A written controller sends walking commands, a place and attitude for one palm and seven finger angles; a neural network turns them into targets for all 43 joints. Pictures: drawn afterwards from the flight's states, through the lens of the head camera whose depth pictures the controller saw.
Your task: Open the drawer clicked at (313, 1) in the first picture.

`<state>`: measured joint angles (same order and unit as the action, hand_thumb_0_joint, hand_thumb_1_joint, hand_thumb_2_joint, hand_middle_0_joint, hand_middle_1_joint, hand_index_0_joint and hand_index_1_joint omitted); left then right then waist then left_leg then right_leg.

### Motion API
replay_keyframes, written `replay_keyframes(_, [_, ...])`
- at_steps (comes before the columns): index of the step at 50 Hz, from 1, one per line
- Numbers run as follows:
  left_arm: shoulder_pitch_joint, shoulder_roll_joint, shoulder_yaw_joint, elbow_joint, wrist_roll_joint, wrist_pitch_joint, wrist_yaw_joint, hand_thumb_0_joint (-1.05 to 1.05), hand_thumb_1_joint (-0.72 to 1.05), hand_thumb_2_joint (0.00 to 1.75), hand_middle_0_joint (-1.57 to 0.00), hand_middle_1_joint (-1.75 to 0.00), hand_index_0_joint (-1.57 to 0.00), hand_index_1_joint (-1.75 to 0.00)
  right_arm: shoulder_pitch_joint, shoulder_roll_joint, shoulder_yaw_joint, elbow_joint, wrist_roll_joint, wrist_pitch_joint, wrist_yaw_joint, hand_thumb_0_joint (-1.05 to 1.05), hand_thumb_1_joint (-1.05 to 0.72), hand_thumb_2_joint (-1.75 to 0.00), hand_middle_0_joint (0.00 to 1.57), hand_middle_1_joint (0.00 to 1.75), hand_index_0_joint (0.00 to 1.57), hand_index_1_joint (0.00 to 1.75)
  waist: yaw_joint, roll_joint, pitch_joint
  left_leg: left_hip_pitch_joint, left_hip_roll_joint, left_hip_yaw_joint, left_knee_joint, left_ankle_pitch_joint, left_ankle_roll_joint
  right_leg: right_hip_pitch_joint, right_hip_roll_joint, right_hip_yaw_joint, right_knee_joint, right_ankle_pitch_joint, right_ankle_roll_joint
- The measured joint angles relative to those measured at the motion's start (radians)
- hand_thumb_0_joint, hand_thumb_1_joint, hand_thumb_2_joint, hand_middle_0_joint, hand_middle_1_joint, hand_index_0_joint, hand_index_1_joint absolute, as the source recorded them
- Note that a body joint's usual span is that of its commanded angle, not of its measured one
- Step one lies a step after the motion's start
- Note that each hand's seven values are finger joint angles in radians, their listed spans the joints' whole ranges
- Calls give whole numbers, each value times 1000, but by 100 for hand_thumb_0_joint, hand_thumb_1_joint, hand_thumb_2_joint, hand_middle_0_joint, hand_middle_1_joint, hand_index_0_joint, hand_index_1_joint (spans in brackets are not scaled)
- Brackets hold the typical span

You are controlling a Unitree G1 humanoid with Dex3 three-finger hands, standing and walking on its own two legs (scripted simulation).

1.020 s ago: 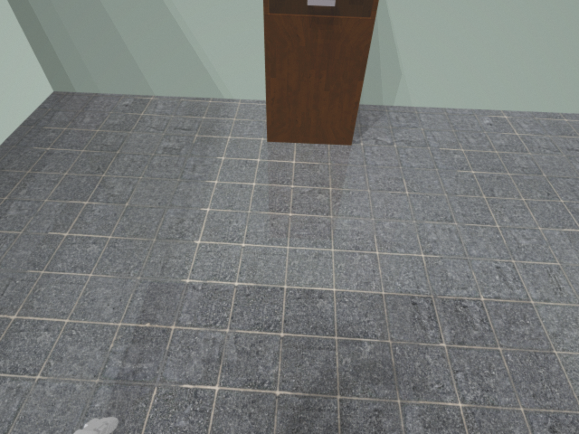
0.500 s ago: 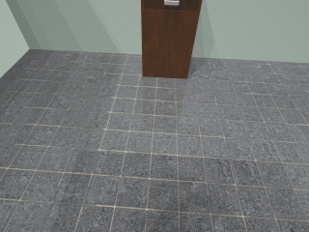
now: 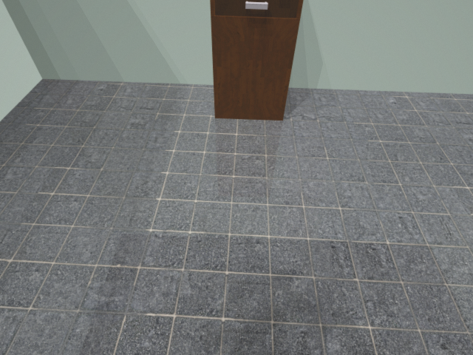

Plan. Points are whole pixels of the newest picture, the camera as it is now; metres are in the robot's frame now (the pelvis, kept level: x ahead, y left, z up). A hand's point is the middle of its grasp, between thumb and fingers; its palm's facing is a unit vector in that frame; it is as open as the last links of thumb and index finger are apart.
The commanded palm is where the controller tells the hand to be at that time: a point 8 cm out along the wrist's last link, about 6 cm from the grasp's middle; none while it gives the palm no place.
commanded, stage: look at it before walking up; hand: left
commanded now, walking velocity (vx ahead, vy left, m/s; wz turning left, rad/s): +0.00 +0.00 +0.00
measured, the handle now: (256, 4) +1.77 -0.01 -0.01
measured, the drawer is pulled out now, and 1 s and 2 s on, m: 0.00 0.00 0.00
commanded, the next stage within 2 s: walk to a spot facing it in 0.62 s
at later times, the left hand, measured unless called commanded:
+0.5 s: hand out of the picture +0.07 +0.24 -0.16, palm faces -0.03 -0.94 -0.34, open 7.4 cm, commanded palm none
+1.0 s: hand out of the picture +0.05 +0.20 -0.18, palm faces -0.08 -0.97 -0.23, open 7.4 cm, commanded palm none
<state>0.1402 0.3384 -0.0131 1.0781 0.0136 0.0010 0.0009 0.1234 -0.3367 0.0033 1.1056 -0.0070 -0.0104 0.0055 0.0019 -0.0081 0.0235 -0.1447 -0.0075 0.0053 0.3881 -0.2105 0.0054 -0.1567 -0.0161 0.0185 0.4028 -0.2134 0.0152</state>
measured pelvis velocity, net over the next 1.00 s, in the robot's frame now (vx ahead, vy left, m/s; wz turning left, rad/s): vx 0.04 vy -0.01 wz -0.09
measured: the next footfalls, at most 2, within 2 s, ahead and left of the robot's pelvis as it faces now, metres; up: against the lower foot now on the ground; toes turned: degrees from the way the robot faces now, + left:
left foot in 1.40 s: +0.34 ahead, +0.10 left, +0.00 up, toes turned -3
right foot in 1.98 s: +0.54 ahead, -0.18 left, +0.00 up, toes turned -29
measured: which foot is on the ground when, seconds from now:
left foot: down 0.00-1.00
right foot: down 0.00-1.00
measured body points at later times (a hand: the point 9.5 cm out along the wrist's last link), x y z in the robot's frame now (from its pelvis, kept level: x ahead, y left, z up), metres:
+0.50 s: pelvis +0.00 +0.00 +0.00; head +0.01 +0.00 +0.45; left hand +0.07 +0.29 -0.13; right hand +0.08 -0.30 -0.13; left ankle +0.00 +0.12 -0.74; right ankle +0.00 -0.13 -0.74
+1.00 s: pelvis +0.04 -0.01 -0.01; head +0.04 -0.01 +0.44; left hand +0.06 +0.25 -0.16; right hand +0.05 -0.27 -0.16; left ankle +0.00 +0.12 -0.74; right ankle +0.01 -0.13 -0.74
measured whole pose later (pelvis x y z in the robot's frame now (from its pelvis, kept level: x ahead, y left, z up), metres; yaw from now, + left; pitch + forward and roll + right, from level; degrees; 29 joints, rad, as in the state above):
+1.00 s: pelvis +0.04 -0.01 -0.01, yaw -5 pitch -1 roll +1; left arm 0.32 0.25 0.01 1.08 0.03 0.02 -0.02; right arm 0.25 -0.24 -0.01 1.10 -0.02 -0.01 0.01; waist 0.02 -0.01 -0.02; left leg -0.14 0.03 0.09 0.51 -0.36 -0.01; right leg -0.22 0.00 0.04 0.59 -0.36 -0.02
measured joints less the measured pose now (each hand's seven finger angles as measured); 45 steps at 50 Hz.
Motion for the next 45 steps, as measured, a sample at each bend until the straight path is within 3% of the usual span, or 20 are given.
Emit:
replay_keyframes(39, [6, -1, 2, 8, 0, -1, 6, 1, 90, 90, -20, -30, -21, -30, -12, 2, 3, 5, -1, 0, -4, 0, -91, -90, 21, 30, 21, 30, 6, -2, 1, 16, 7, 5, -25, 4, -5, 14, 6, 5, -26, 8, -2])
replay_keyframes(45, [92, -43, 9, 6, 11, 23, -9, 1, 91, 90, -20, -30, -20, -30, 53, 49, 0, -2, -13, 16, 3, 0, -91, -90, 20, 30, 21, 30, 15, -3, -43, 2, 20, 39, 51, -83, -2, -23, 20, 35, 73, -96, -15])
